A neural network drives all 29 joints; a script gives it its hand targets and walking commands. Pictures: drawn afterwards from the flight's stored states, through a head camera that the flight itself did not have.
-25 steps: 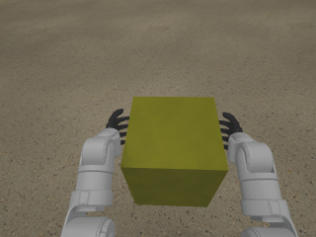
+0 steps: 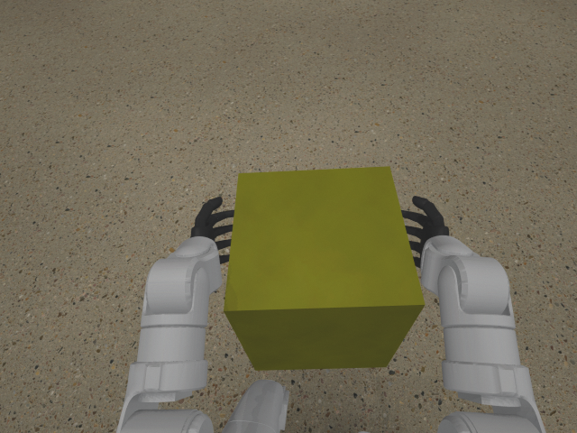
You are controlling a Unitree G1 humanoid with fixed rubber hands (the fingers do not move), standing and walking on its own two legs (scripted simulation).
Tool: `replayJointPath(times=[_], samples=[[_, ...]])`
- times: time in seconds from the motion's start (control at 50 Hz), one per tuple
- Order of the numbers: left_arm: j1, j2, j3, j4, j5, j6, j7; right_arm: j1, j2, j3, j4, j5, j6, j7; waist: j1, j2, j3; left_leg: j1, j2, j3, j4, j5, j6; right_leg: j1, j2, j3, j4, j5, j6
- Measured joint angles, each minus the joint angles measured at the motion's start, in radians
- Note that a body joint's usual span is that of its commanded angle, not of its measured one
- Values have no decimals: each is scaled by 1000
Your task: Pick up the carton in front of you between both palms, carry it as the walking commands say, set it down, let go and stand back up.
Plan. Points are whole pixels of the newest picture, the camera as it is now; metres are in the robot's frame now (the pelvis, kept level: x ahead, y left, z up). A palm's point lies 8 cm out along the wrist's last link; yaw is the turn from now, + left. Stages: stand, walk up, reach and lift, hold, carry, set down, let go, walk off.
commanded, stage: carry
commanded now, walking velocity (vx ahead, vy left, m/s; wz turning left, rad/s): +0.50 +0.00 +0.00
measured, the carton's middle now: (317, 276) +0.34 +0.03 -0.03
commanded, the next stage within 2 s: none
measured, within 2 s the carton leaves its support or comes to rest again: neither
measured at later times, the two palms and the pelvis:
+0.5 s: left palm (263, 53) +0.68 +0.16 +0.12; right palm (446, 66) +0.65 -0.14 +0.13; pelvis +0.35 +0.03 +0.04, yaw -3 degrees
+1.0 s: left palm out of the picture +0.90 +0.14 +0.13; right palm out of the picture +0.91 -0.16 +0.12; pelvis +0.65 -0.01 +0.03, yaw +1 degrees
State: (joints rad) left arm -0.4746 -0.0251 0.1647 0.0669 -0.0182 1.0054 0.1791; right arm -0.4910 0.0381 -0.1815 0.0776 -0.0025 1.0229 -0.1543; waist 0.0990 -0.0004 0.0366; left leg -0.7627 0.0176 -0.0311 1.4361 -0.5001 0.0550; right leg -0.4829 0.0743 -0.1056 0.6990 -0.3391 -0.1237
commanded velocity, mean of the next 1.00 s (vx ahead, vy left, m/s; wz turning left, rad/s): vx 0.50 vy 0.00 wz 0.00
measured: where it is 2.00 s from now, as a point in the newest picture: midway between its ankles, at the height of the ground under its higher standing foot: (335, 153)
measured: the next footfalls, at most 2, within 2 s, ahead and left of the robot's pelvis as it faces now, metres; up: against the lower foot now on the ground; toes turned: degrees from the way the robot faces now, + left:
left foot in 0.20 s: +0.34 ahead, +0.11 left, +0.00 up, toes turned +4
right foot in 0.66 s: +0.61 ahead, -0.11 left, +0.00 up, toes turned -11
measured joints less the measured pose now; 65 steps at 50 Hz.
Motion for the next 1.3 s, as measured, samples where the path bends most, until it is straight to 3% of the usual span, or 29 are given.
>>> replayJointPath(times=[0.12, 0.2, 0.24, 0.3, 0.34, 0.46, 0.58, 0.64, 0.7, 0.74, 0.78, 0.82, 0.9, 0.98, 1.08, 1.12, 1.16, 1.22, 1.26, 1.3], samples=[[16, -9, -10, -23, -34, -44, 2, 90, 40, -13, -113, -32, -34, 12, 23, 2, 10, -42, 19, 44, -528, 258, 6, 168, -10, 16, -55, -116, 25], [20, 2, -14, -41, -33, -49, -8, 96, 50, -1, -131, -48, -43, 13, -28, -2, -25, 146, -14, 130, -879, 506, 29, 267, -27, 26, 29, -189, 59], [-3, 22, -11, -33, -27, -45, -18, 66, 49, 9, -108, -59, -50, 13, -61, -18, -39, 187, -24, 144, -848, 348, 25, 195, -38, 62, 266, -189, 97], [-20, 22, -6, -19, -8, -15, -26, 48, 32, 20, -82, -53, -27, 12, -102, -8, -47, 249, -24, 157, -875, 327, 36, 52, -43, 86, 504, -161, 119], [-13, -2, 0, -18, 23, 11, -30, 60, 25, 18, -83, -42, 1, 10, -119, 15, -60, 325, -11, 156, -960, 344, 31, -11, -61, 67, 463, -102, 128], [46, -62, 6, -51, 103, 54, -52, 108, 30, -1, -97, -33, 46, 20, -146, 34, -113, 533, 23, 140, -1144, 324, 6, -84, -102, 28, 97, 29, 146], [179, -97, -2, -199, 124, 96, -57, 187, 74, 9, -182, -63, 80, 47, -125, 9, -170, 707, 20, 136, -1191, 220, -33, -56, -120, -27, -167, 233, 142], [240, -115, -1, -273, 120, 122, -79, 247, 102, 20, -253, -87, 103, 61, -110, 11, -191, 761, 27, 123, -1117, 116, -61, 22, -108, -80, -279, 278, 130], [277, -116, -38, -283, 125, 125, -88, 310, 97, 34, -309, -98, 123, 68, -86, 45, -206, 641, 64, 96, -746, 36, -73, 49, -92, -118, -212, 225, 59], [298, -111, -58, -280, 123, 145, -89, 346, 93, 45, -328, -102, 148, 68, -75, 37, -197, 492, 45, 71, -456, 42, -60, 81, -99, -124, -202, 169, 48], [326, -108, -67, -299, 121, 164, -88, 367, 91, 62, -340, -106, 169, 68, -69, 27, -185, 369, 44, 83, -329, 92, -50, 135, -102, -122, -245, 159, 61], [348, -105, -69, -324, 119, 176, -88, 377, 91, 77, -353, -108, 181, 68, -67, 21, -177, 280, 59, 98, -352, 150, -52, 191, -101, -117, -299, 156, 63], [364, -104, -70, -357, 114, 181, -89, 387, 90, 93, -378, -110, 184, 68, -69, 9, -182, 184, 87, 122, -567, 261, -72, 298, -100, -104, -392, 141, 73], [361, -104, -76, -378, 114, 184, -90, 392, 90, 94, -406, -109, 186, 68, -79, 4, -191, 172, 94, 150, -785, 369, -73, 404, -104, -96, -442, 94, 97], [347, -105, -83, -393, 124, 200, -93, 388, 90, 85, -427, -105, 197, 68, -85, -2, -202, 235, 73, 207, -930, 428, -53, 524, -117, -86, -424, -22, 142], [335, -106, -75, -396, 129, 209, -94, 369, 91, 81, -418, -103, 202, 68, -87, -13, -200, 295, 53, 241, -975, 425, -33, 537, -139, -72, -326, -112, 165], [322, -97, -54, -377, 129, 210, -94, 344, 94, 89, -366, -106, 185, 68, -102, -48, -191, 291, 34, 267, -899, 404, 14, 439, -182, -30, -54, -147, 169], [322, -99, -35, -351, 131, 215, -94, 333, 95, 93, -318, -110, 181, 68, -111, -35, -163, 339, 38, 277, -912, 337, 25, 201, -147, 35, 367, -111, 139], [331, -110, -39, -352, 137, 211, -95, 353, 94, 89, -330, -105, 179, 68, -113, -26, -145, 394, 34, 278, -974, 340, 15, 81, -145, 29, 441, -47, 123], [338, -107, -56, -361, 136, 204, -95, 370, 92, 89, -353, -102, 173, 68, -117, -19, -133, 450, 30, 273, -1034, 339, 13, -4, -155, 20, 400, 11, 118]])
